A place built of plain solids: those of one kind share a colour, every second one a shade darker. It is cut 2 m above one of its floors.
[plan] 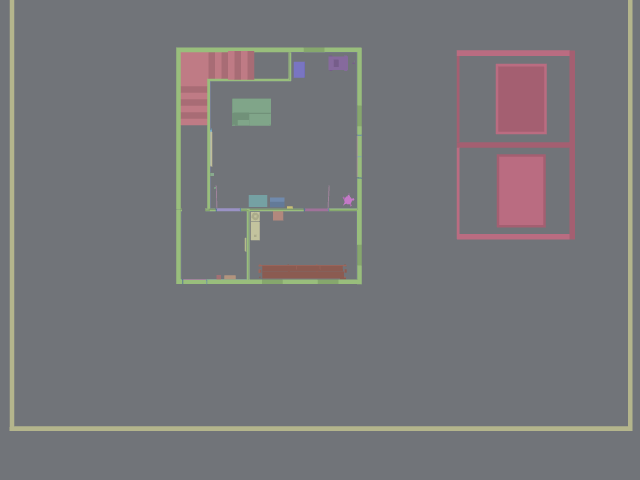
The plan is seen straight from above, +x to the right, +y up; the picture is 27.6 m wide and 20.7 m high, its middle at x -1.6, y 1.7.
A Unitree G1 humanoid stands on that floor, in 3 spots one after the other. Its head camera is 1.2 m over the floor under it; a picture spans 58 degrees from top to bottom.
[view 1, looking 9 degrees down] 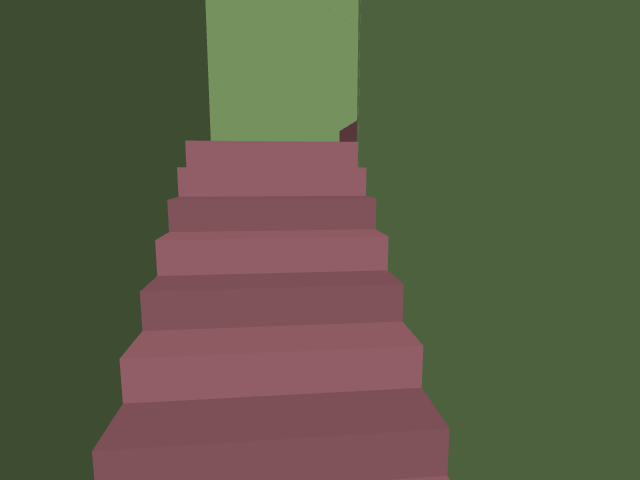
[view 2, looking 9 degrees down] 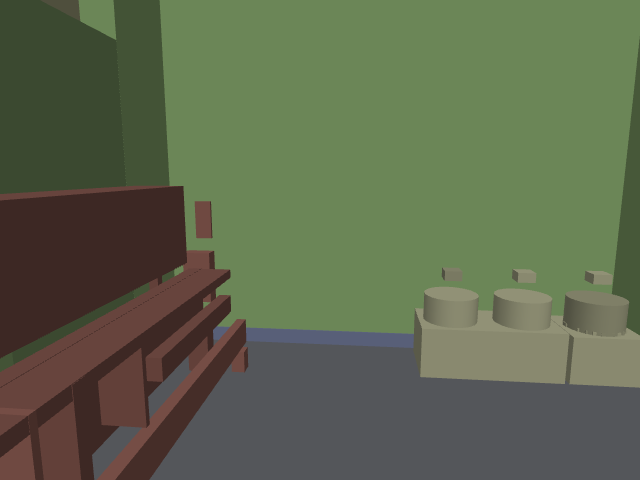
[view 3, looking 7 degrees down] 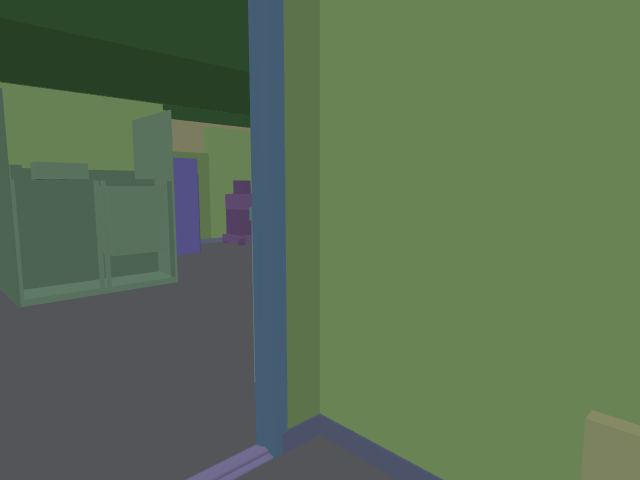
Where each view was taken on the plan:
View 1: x -7.03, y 5.65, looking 84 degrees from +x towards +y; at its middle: stair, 2.16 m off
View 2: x -1.75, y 1.35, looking -174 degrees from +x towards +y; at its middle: wall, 2.94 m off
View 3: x -6.15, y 1.50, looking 46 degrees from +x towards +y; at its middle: wall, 2.02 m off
